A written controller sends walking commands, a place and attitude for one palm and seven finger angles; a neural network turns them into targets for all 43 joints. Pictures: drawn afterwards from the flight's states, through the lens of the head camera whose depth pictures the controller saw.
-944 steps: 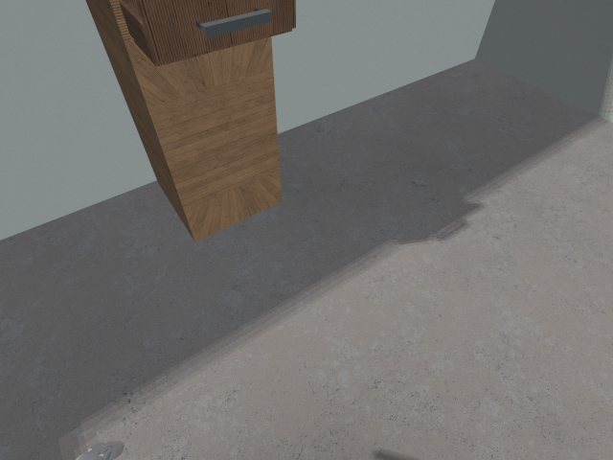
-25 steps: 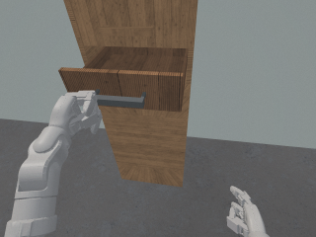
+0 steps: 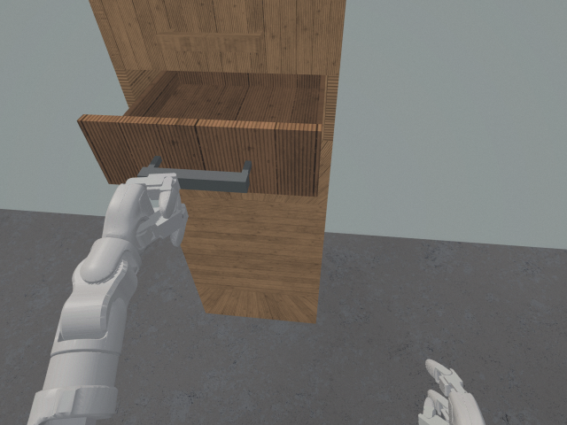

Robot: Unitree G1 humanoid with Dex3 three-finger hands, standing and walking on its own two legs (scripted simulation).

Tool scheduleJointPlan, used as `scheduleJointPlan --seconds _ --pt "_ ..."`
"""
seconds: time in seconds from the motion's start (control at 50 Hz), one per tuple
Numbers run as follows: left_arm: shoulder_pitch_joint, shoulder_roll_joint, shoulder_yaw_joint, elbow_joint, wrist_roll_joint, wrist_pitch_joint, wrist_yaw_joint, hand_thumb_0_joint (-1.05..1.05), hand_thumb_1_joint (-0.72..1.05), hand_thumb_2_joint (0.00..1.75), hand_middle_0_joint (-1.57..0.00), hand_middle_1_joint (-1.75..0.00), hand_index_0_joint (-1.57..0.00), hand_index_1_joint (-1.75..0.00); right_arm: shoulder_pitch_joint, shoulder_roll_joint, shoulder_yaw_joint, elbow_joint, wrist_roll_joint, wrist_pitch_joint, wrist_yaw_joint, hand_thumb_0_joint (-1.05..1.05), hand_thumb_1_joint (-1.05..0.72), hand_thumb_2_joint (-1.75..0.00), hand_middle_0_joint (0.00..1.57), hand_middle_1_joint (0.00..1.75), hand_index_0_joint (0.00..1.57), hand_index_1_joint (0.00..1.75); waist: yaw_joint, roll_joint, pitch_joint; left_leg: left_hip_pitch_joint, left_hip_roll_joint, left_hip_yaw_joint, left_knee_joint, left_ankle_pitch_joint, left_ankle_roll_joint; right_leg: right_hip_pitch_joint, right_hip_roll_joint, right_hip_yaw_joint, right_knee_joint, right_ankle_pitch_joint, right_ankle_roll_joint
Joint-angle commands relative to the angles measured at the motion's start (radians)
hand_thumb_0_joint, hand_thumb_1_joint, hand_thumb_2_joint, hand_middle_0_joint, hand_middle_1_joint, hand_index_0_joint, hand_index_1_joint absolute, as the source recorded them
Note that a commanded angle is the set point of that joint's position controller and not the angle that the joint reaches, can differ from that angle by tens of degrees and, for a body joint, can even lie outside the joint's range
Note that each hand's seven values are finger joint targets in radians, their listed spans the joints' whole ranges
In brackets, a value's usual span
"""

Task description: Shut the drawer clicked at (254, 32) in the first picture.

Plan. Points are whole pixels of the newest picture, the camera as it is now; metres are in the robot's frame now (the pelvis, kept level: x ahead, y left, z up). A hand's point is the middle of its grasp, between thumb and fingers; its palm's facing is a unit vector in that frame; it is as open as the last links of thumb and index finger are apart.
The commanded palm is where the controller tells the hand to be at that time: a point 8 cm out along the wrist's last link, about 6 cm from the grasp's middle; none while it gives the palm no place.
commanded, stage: bring the fist close to the handle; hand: left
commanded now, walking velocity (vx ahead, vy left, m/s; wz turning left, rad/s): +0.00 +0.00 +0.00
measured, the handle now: (197, 171) +0.46 +0.17 +0.13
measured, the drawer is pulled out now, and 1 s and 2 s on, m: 0.19 0.18 0.06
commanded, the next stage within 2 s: push the drawer shut in 0.66 s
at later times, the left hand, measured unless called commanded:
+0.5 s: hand (195, 210) +0.37 +0.16 +0.13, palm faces -0.03 -1.00 -0.02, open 3.3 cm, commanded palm +0.34 +0.21 +0.14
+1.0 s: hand (186, 206) +0.38 +0.17 +0.13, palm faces -0.02 -1.00 -0.01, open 3.3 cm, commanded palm +0.37 +0.22 +0.14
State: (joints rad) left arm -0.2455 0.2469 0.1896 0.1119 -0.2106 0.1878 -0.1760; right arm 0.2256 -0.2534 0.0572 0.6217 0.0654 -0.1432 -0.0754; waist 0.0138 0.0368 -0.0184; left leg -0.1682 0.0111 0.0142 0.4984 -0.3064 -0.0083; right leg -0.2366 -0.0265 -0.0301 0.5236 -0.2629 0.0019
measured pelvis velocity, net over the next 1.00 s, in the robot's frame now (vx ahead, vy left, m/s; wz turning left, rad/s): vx -0.01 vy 0.00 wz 0.01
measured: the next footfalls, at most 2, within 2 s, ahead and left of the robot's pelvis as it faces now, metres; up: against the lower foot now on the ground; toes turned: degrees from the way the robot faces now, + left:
none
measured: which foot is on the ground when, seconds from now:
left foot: down 0.00-1.00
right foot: down 0.00-1.00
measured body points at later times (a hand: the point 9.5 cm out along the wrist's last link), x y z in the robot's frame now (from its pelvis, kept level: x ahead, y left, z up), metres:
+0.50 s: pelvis +0.00 +0.00 +0.00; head +0.01 -0.01 +0.45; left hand +0.37 +0.21 +0.13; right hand +0.13 -0.24 -0.10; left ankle -0.02 +0.13 -0.74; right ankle +0.01 -0.12 -0.74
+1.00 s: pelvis -0.01 +0.00 +0.00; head +0.00 -0.01 +0.44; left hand +0.38 +0.23 +0.13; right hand +0.14 -0.24 -0.10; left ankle -0.02 +0.13 -0.74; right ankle +0.01 -0.12 -0.74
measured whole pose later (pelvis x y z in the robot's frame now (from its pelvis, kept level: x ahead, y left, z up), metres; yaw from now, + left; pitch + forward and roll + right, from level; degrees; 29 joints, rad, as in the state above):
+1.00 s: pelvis -0.01 +0.00 +0.00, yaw +0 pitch +2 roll +0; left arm -0.49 0.29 0.21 0.55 -0.20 -0.02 -0.21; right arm 0.24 -0.25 0.05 0.62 0.06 -0.11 -0.08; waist -0.02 0.02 -0.02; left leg -0.29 0.01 0.00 0.57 -0.32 -0.01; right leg -0.34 -0.03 -0.04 0.57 -0.26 0.00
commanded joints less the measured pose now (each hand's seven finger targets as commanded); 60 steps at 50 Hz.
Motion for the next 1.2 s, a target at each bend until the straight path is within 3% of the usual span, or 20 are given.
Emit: scheduleJointPlan --seconds 0.0,0.18,0.24,0.3,0.34,0.4,0.48,0.54,0.6,0.64,0.74,0.8,0.86,0.9,0.94,1.0,1.08,1.1,1.16,1.18 --pt "-0.392 0.154 0.045 -0.174 -0.012 -0.115 0.001 0.00 0.90 0.90 -1.40 -1.60 -1.40 -1.60 -0.114 -0.102 -0.045 -0.152 -0.007 -0.055 -0.011 0.00 -0.90 -0.90 0.20 0.30 0.20 0.30 -0.006 -0.046 -0.216 0.032 -0.019 0.007 -0.047 0.282 0.026 0.084 0.029 -0.027 -0.054 0.282 -0.020" --pt "-0.511 0.128 0.010 -0.036 0.007 -0.191 0.012 0.00 0.90 0.90 -1.40 -1.60 -1.40 -1.60 -0.076 -0.102 -0.052 -0.140 -0.010 -0.037 -0.012 0.00 -0.90 -0.90 0.20 0.30 0.20 0.30 -0.027 -0.017 -0.241 0.014 -0.018 0.001 -0.032 0.251 0.020 0.043 0.028 -0.024 -0.036 0.246 -0.024" --pt "-0.533 0.137 0.019 0.049 0.012 -0.220 0.019 0.00 0.90 0.90 -1.40 -1.60 -1.40 -1.60 -0.055 -0.108 -0.052 -0.130 -0.014 -0.029 -0.010 0.00 -0.90 -0.90 0.20 0.30 0.20 0.30 -0.033 -0.047 -0.237 -0.014 -0.017 -0.001 -0.022 0.246 0.022 0.032 0.027 -0.023 -0.027 0.248 -0.024" --pt "-0.508 0.212 0.088 0.034 0.015 -0.257 0.023 0.00 0.90 0.90 -1.40 -1.60 -1.40 -1.60 -0.051 -0.113 -0.057 -0.142 -0.019 -0.025 -0.006 0.00 -0.90 -0.90 0.20 0.30 0.20 0.30 -0.002 -0.046 -0.308 -0.014 -0.016 0.004 -0.016 0.294 0.023 0.091 0.026 -0.016 -0.009 0.302 -0.028" --pt "-0.518 0.192 0.070 0.018 0.013 -0.272 0.019 0.00 0.90 0.90 -1.40 -1.60 -1.40 -1.60 -0.054 -0.104 -0.057 -0.147 -0.016 -0.025 -0.002 0.00 -0.90 -0.90 0.20 0.30 0.20 0.30 -0.007 -0.014 -0.312 -0.010 -0.016 0.010 -0.015 0.311 0.021 0.099 0.025 -0.012 -0.007 0.333 -0.028" --pt "-0.474 0.204 0.091 0.067 0.002 -0.274 0.010 0.00 0.90 0.90 -1.40 -1.60 -1.40 -1.60 -0.042 -0.113 -0.062 -0.142 -0.015 -0.022 -0.002 0.00 -0.90 -0.90 0.20 0.30 0.20 0.30 -0.007 -0.088 -0.286 -0.037 -0.012 0.010 -0.018 0.300 0.025 0.101 0.031 -0.016 -0.015 0.331 -0.023" --pt "-0.494 0.190 0.073 0.047 -0.003 -0.263 -0.005 0.00 0.90 0.90 -1.40 -1.60 -1.40 -1.60 -0.041 -0.113 -0.065 -0.144 -0.009 -0.016 -0.003 0.00 -0.90 -0.90 0.20 0.30 0.20 0.30 -0.019 -0.034 -0.272 -0.034 -0.015 0.015 -0.023 0.272 0.024 0.079 0.029 -0.013 -0.023 0.310 -0.024" --pt "-0.479 0.172 0.060 0.044 -0.011 -0.262 -0.013 0.00 0.90 0.90 -1.40 -1.60 -1.40 -1.60 -0.046 -0.112 -0.064 -0.151 -0.009 -0.019 -0.002 0.00 -0.90 -0.90 0.20 0.30 0.20 0.30 -0.018 -0.040 -0.264 -0.036 -0.018 0.015 -0.024 0.251 0.027 0.073 0.030 -0.011 -0.029 0.293 -0.023" --pt "-0.477 0.220 0.097 0.068 -0.015 -0.262 -0.017 0.00 0.90 0.90 -1.40 -1.60 -1.40 -1.60 -0.039 -0.122 -0.065 -0.143 -0.009 -0.016 -0.009 0.00 -0.90 -0.90 0.20 0.30 0.20 0.30 -0.023 -0.078 -0.255 -0.054 -0.017 0.016 -0.021 0.232 0.031 0.072 0.031 -0.007 -0.037 0.274 -0.019" --pt "-0.527 0.193 0.064 0.051 -0.013 -0.266 -0.022 0.00 0.90 0.90 -1.40 -1.60 -1.40 -1.60 -0.045 -0.115 -0.062 -0.145 -0.007 -0.016 -0.010 0.00 -0.90 -0.90 0.20 0.30 0.20 0.30 -0.033 -0.032 -0.243 -0.046 -0.020 0.014 -0.024 0.214 0.030 0.054 0.029 -0.006 -0.039 0.254 -0.020" --pt "-0.486 0.201 0.082 0.045 -0.021 -0.282 -0.028 0.00 0.90 0.90 -1.40 -1.60 -1.40 -1.60 -0.047 -0.114 -0.064 -0.149 -0.010 -0.024 -0.010 0.00 -0.90 -0.90 0.20 0.30 0.20 0.30 -0.019 -0.034 -0.285 -0.027 -0.019 0.013 -0.015 0.246 0.030 0.076 0.029 -0.006 -0.028 0.290 -0.023" --pt "-0.544 0.236 0.096 0.116 -0.018 -0.275 -0.028 0.00 0.90 0.90 -1.40 -1.60 -1.40 -1.60 -0.040 -0.124 -0.061 -0.132 -0.010 -0.015 -0.016 0.00 -0.90 -0.90 0.20 0.30 0.20 0.30 -0.042 -0.082 -0.232 -0.061 -0.018 0.010 -0.013 0.201 0.034 0.043 0.030 -0.002 -0.041 0.244 -0.016" --pt "-0.640 0.222 0.071 0.161 -0.012 -0.267 -0.030 0.00 0.90 0.90 -1.40 -1.60 -1.40 -1.60 -0.041 -0.120 -0.055 -0.128 -0.006 -0.009 -0.021 0.00 -0.90 -0.90 0.20 0.30 0.20 0.30 -0.055 -0.029 -0.218 -0.066 -0.021 0.005 -0.011 0.168 0.030 0.009 0.026 -0.002 -0.041 0.199 -0.020" --pt "-0.703 0.231 0.065 0.190 -0.008 -0.279 -0.030 0.00 0.90 0.90 -1.40 -1.60 -1.40 -1.60 -0.029 -0.125 -0.056 -0.120 -0.008 -0.006 -0.023 0.00 -0.90 -0.90 0.20 0.30 0.20 0.30 -0.066 -0.053 -0.236 -0.060 -0.019 -0.002 -0.003 0.169 0.033 -0.002 0.030 -0.002 -0.039 0.187 -0.020" --pt "-0.746 0.210 0.047 0.202 -0.004 -0.295 -0.030 0.00 0.90 0.90 -1.40 -1.60 -1.40 -1.60 -0.025 -0.119 -0.055 -0.121 -0.010 -0.008 -0.021 0.00 -0.90 -0.90 0.20 0.30 0.20 0.30 -0.064 -0.001 -0.285 -0.038 -0.022 -0.003 0.004 0.195 0.030 0.007 0.027 -0.002 -0.023 0.217 -0.025" --pt "-0.778 0.240 0.070 0.289 -0.009 -0.314 -0.034 0.00 0.90 0.90 -1.40 -1.60 -1.40 -1.60 0.002 -0.131 -0.057 -0.102 -0.013 -0.007 -0.020 0.00 -0.90 -0.90 0.20 0.30 0.20 0.30 -0.075 -0.075 -0.285 -0.064 -0.017 -0.009 0.015 0.193 0.032 -0.001 0.032 -0.004 -0.020 0.217 -0.020" --pt "-0.878 0.253 0.074 0.369 -0.002 -0.339 -0.040 0.00 0.90 0.90 -1.40 -1.60 -1.40 -1.60 0.020 -0.133 -0.058 -0.088 -0.014 -0.004 -0.017 0.00 -0.90 -0.90 0.20 0.30 0.20 0.30 -0.084 -0.024 -0.287 -0.083 -0.023 -0.011 0.022 0.161 0.030 -0.028 0.028 0.001 -0.013 0.186 -0.023" --pt "-0.870 0.282 0.096 0.403 0.001 -0.345 -0.039 0.00 0.90 0.90 -1.40 -1.60 -1.40 -1.60 0.033 -0.139 -0.060 -0.084 -0.016 -0.001 -0.017 0.00 -0.90 -0.90 0.20 0.30 0.20 0.30 -0.080 -0.070 -0.296 -0.097 -0.019 -0.016 0.024 0.166 0.032 -0.014 0.030 0.000 -0.008 0.188 -0.023" --pt "-0.942 0.224 0.045 0.432 0.005 -0.367 -0.044 0.00 0.90 0.90 -1.40 -1.60 -1.40 -1.60 0.047 -0.133 -0.060 -0.079 -0.015 -0.003 -0.010 0.00 -0.90 -0.90 0.20 0.30 0.20 0.30 -0.092 -0.001 -0.310 -0.078 -0.020 -0.019 0.029 0.175 0.027 -0.047 0.032 -0.007 0.003 0.194 -0.027" --pt "-0.937 0.261 0.080 0.468 0.005 -0.372 -0.040 0.00 0.90 0.90 -1.40 -1.60 -1.40 -1.60 0.060 -0.138 -0.064 -0.072 -0.017 -0.003 -0.010 0.00 -0.90 -0.90 0.20 0.30 0.20 0.30 -0.088 -0.016 -0.313 -0.089 -0.019 -0.018 0.034 0.169 0.028 -0.048 0.033 -0.003 0.003 0.189 -0.027"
